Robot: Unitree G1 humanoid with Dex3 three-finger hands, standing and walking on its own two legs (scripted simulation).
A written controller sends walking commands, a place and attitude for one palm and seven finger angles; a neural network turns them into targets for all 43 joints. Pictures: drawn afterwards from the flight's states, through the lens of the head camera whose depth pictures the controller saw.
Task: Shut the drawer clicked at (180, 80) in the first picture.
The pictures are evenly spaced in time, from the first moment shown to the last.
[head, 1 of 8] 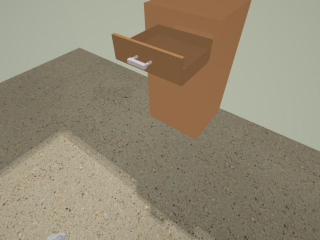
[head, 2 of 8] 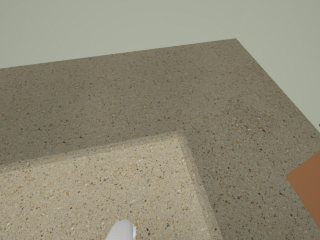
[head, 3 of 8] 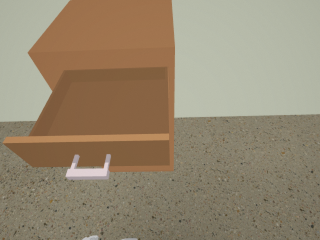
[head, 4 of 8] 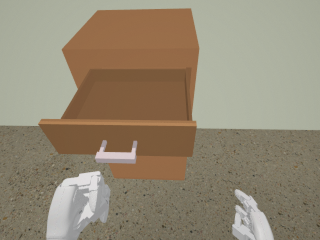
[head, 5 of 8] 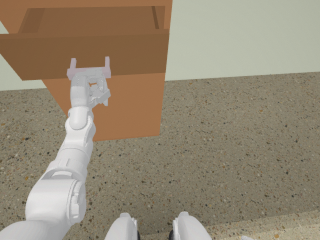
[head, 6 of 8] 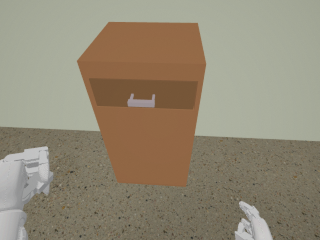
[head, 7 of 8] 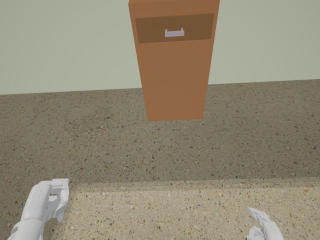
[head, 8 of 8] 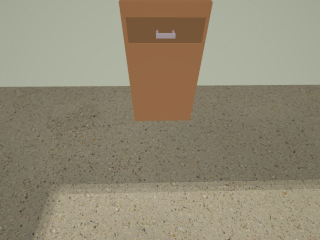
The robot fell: no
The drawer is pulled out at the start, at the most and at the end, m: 0.30 0.30 0.00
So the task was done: yes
